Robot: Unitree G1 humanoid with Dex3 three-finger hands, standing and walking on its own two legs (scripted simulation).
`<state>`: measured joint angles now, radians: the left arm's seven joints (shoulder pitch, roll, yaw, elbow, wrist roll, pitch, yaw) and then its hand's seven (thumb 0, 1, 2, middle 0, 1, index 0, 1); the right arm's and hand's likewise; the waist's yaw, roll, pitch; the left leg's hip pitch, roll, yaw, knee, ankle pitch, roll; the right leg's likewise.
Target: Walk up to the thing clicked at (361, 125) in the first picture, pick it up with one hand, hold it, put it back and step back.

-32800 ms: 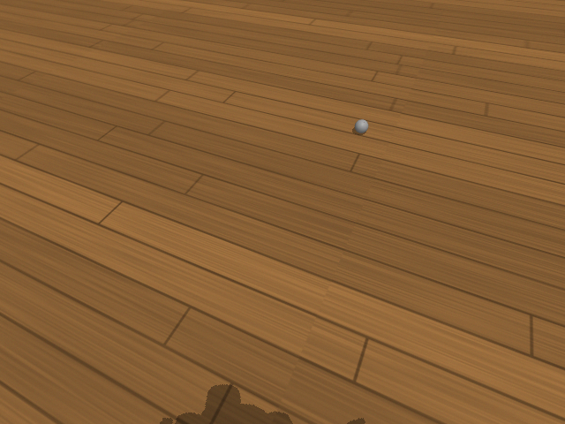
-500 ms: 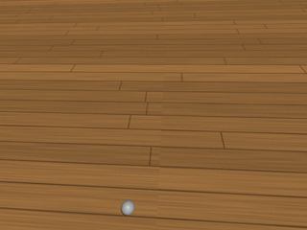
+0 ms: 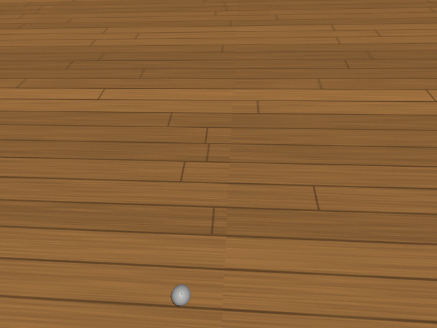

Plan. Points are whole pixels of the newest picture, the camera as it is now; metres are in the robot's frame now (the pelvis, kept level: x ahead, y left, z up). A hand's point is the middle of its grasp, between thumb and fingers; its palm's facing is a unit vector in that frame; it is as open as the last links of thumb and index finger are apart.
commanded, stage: stand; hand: left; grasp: from above
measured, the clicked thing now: (181, 294) +0.39 +0.22 -0.74
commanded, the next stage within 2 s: step back in 0.40 s
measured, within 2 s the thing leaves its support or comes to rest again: neither
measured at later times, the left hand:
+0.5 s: hand out of the picture +0.07 +0.26 -0.16, palm faces +0.01 -0.93 -0.36, open 7.3 cm
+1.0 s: hand out of the picture +0.05 +0.31 -0.18, palm faces -0.02 -0.93 -0.36, open 7.3 cm
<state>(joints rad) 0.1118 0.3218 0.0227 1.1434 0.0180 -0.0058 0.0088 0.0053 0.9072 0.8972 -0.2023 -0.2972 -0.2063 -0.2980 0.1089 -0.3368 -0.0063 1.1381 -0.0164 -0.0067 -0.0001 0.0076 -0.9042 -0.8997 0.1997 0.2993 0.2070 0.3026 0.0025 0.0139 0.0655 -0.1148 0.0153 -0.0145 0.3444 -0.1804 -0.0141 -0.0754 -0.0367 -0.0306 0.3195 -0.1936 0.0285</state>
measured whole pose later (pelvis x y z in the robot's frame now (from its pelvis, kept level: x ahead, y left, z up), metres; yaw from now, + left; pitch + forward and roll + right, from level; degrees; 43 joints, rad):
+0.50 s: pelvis -0.01 +0.00 -0.01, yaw +0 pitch -2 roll +0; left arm 0.10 0.35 0.04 1.08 0.00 0.00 0.01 0.01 0.91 0.90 -0.20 -0.30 -0.21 -0.30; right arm 0.08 -0.36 -0.02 1.09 0.00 0.02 0.01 0.01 -0.90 -0.90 0.20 0.30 0.21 0.30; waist -0.01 0.01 0.11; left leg -0.19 0.02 -0.02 0.43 -0.21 -0.01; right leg -0.15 -0.04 -0.03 0.41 -0.22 0.02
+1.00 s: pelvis -0.10 +0.05 -0.02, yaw +0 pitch -1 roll -1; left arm 0.04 0.41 0.07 0.87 0.01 0.06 0.04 0.01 0.91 0.90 -0.20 -0.30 -0.21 -0.30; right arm 0.18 -0.35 -0.04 0.94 -0.04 0.04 0.01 0.01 -0.90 -0.90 0.20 0.30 0.21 0.30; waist -0.03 -0.06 0.20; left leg -0.28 -0.03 -0.01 0.65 -0.34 0.05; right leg -0.51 0.10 0.18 1.08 -0.52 -0.02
